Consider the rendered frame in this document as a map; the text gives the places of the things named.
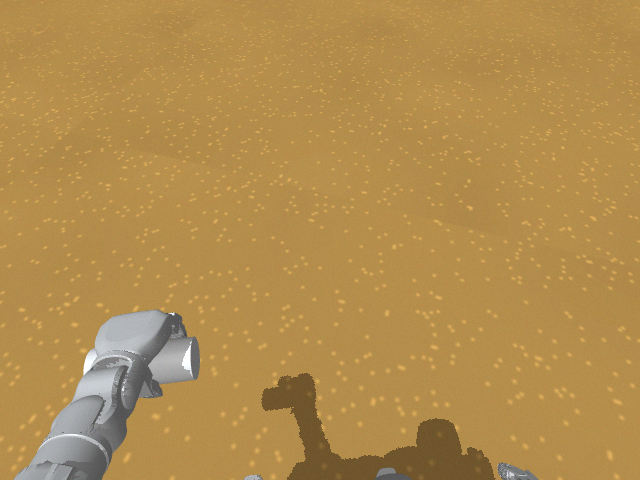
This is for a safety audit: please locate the left robot arm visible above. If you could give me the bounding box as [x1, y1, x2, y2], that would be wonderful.
[14, 351, 147, 480]

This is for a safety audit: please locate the right robot hand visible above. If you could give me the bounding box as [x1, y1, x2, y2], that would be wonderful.
[497, 463, 539, 480]

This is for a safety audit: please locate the can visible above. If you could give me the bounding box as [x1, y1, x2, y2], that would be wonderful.
[83, 337, 200, 384]

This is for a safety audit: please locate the left robot hand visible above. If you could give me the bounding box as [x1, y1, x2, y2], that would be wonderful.
[95, 310, 187, 398]

